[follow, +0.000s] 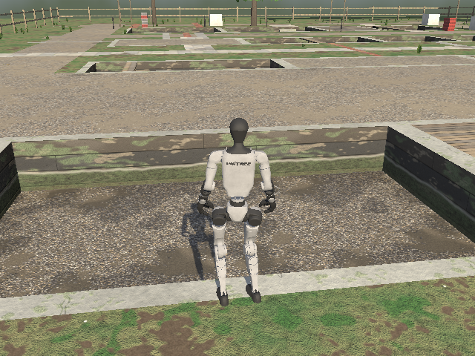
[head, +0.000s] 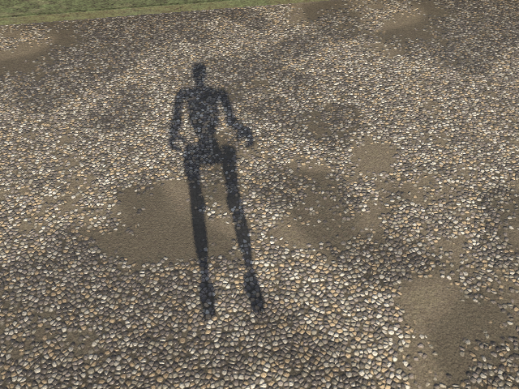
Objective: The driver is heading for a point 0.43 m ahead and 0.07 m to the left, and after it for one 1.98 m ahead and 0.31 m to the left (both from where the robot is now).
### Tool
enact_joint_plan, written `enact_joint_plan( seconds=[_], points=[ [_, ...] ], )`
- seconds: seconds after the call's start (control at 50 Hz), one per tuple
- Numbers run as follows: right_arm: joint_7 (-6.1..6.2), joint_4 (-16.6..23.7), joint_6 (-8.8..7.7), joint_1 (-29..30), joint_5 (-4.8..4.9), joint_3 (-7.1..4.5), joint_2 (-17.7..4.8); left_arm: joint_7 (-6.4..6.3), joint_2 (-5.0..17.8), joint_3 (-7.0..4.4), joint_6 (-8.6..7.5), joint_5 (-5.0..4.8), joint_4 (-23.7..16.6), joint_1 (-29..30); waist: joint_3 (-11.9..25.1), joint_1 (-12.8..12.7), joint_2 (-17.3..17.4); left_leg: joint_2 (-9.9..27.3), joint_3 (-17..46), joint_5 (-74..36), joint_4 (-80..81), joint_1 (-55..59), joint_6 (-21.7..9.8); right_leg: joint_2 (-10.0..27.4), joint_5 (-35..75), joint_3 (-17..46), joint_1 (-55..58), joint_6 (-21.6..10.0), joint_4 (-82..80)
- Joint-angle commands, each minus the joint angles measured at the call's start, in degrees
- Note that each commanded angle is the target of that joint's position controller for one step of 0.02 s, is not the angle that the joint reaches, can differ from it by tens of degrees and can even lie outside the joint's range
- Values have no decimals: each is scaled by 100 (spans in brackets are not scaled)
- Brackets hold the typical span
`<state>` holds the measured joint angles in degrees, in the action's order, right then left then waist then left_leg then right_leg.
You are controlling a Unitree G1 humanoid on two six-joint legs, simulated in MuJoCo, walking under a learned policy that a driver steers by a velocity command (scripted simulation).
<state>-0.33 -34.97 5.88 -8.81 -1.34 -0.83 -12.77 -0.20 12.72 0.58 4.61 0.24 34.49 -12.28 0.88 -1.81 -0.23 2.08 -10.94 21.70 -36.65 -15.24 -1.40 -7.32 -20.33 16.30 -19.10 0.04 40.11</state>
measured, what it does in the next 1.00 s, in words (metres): stands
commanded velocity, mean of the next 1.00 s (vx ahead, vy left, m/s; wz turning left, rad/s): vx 0.25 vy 0.00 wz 0.02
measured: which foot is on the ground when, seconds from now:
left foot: down 0.00-1.00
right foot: down 0.00-1.00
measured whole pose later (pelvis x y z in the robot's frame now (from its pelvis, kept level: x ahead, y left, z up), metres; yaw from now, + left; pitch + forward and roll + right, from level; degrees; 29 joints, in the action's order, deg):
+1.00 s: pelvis +0.04 +0.00 +0.00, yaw +1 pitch -1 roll +0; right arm -0.2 -36.7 5.3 -15.7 -0.8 2.2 -10.7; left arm -1.7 9.7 2.9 5.4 1.5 38.9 -6.6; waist 1.1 -0.3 -0.3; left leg 2.6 -8.9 24.5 -35.1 -9.7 -0.8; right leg -2.7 -22.5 2.8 -13.2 -1.5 36.5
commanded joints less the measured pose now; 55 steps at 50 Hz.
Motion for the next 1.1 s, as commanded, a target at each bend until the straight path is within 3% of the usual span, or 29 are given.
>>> enact_joint_plan(
  seconds=[0.02, 0.06, 0.1, 0.18, 0.24, 0.4, 0.48, 0.54, 0.56, 0.6, 0.62, 0.7, 0.72, 0.76, 0.8, 0.82, 0.86, 0.88, 0.9, 0.92, 0.94, 0.98, 1.08, 1.1],
  points=[
    [20, 503, -119, 211, -17, -76, -329, -46, 636, -178, -98, -5, -467, 433, 153, 154, -371, 191, 575, -803, 495, 1557, -199, 444, 474, 630, -1426, -324, -1252],
    [7, 466, -148, 132, -20, -63, -382, -57, 465, -147, -122, -2, -451, 395, 301, 150, 233, 791, 845, -1992, 769, 1694, -371, 240, -26, -29, -1356, -163, -723],
    [20, 464, -168, 116, 5, -50, -434, -44, 463, -152, -132, 23, -411, 384, 293, 132, 360, 1074, 918, -2400, 943, 1334, -491, 257, 35, -391, -1034, -76, -539],
    [16, 557, -135, 397, -21, -36, -451, 25, 435, -118, -128, -1, -336, 381, 145, -20, 225, 595, 534, -1434, 914, 858, -269, 332, 672, -256, -633, -129, -860],
    [-32, 578, -136, 291, -56, 69, -212, -9, 392, -55, -121, 4, -277, 568, 132, 92, -157, 354, 448, 144, 1130, 922, -100, 418, 359, 66, -610, -195, -1423],
    [-30, 524, -287, -83, -43, 114, -287, -63, 289, 7, -122, 8, -113, 665, 39, 177, 102, 441, 473, 111, 1178, 1107, -155, 297, 626, -337, -555, -259, -1072],
    [-34, 557, -378, -91, 9, 123, -311, -79, 283, 13, -103, 31, -88, 657, 23, 138, 183, 437, 385, -759, 869, 1151, -181, 276, 991, -482, -554, -255, -772],
    [-21, 579, -414, -167, -6, 124, -331, -109, 321, 7, -93, 9, -72, 633, 159, 139, 105, 397, 316, -1374, 609, 1206, -176, 267, 1453, -533, -452, -271, -552],
    [50, 495, -410, -320, 51, 90, -411, -158, 319, -17, -61, 25, -76, 640, 290, 128, 173, 459, 300, -1813, 483, 1432, -188, 305, 1730, -646, -447, -332, -446],
    [99, 486, -393, -408, 41, 93, -401, -194, 322, -22, -44, 15, -58, 670, 323, 185, 114, 508, 288, -2285, 346, 1425, -205, 315, 1949, -737, -380, -345, -298],
    [96, 483, -363, -429, 27, 105, -364, -203, 251, 10, -29, 70, -59, 709, 337, 213, 107, 526, 305, -2472, 276, 1353, -197, 340, 2099, -798, -293, -357, -272],
    [98, 500, -293, -384, -2, 118, -366, -210, 294, 6, -15, 36, -57, 746, 357, 171, 87, 408, 201, -2522, 90, 1162, -124, 369, 2650, -858, -117, -399, -151],
    [111, 598, -216, -159, 10, 130, -382, -121, 283, 12, -28, 140, -158, 982, -13, 96, 136, 602, 293, -3610, -43, 955, -113, 386, 3292, -1117, -325, -351, 48],
    [112, 540, -189, -415, -47, 125, -353, -117, 223, 14, -98, 120, -87, 867, 479, 146, 174, 685, 315, -4015, -173, 1041, -87, 407, 3105, -1135, -39, -373, 16],
    [119, 497, -152, -420, -18, 144, -334, -109, 180, 33, -130, 157, -32, 823, 646, 103, 157, 659, 340, -3845, -161, 956, -80, 457, 3122, -1191, 303, -384, -146],
    [105, 342, -201, -707, -9, 151, -290, -191, 144, 58, -104, 59, 124, 549, 1087, 165, 170, 436, 294, -2492, -32, 1093, -52, 537, 2518, -927, 677, -433, -394],
    [91, 358, -159, -532, 53, 210, -201, -201, 237, 70, -10, 109, 44, 799, 519, 143, 2, 292, 404, -1396, 336, 684, -83, 696, 2690, -899, 659, -441, -535],
    [69, 334, -137, -455, 42, 231, -169, -187, 259, 68, 19, 84, 28, 833, 261, 45, -67, 231, 457, -1017, 506, 674, -97, 760, 2429, -858, 381, -429, -667],
    [51, 340, -126, -358, 44, 212, -216, -177, 283, 72, 36, 108, 22, 846, 36, 11, -105, 215, 536, -933, 591, 651, -110, 807, 2363, -872, 236, -400, -799],
    [20, 479, -60, -97, 71, 214, -256, -98, 346, 48, 0, 197, -48, 954, -320, -68, -131, 359, 681, -2083, 462, 498, -89, 797, 3105, -1178, 78, -364, -566],
    [23, 281, -121, -464, 34, 158, -349, -149, 288, 67, 12, 158, 67, 662, 345, -33, 1, 273, 650, -1415, 573, 818, -128, 871, 2553, -923, 423, -340, -867],
    [24, 250, -149, -505, 47, 126, -373, -181, 395, 28, 14, 129, 16, 842, 51, 62, -75, 243, 804, -1319, 736, 686, -139, 888, 2405, -967, 394, -334, -974],
    [32, 252, -123, -472, 103, 40, -424, -207, 387, -18, -19, 121, -44, 824, 249, 107, -54, 175, 1106, -1842, 559, 577, -176, 966, 2611, -1238, 659, -302, -924],
    [-30, 344, -119, -342, 62, 48, -371, -165, 396, -14, -59, 116, -69, 875, 238, 137, -174, 102, 1085, -1445, 488, 364, -168, 1006, 2473, -1215, 724, -286, -955]
  ],
)
Keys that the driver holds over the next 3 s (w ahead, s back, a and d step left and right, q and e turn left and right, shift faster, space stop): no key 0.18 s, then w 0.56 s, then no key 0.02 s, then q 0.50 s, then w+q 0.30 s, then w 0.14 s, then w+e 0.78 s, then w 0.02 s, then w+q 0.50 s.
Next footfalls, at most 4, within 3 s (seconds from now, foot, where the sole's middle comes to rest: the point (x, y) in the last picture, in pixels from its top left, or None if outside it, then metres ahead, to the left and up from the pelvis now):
none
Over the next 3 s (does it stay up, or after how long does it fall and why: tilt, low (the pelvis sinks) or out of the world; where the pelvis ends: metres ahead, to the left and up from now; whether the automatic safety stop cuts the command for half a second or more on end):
stays up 0.03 -0.01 0.00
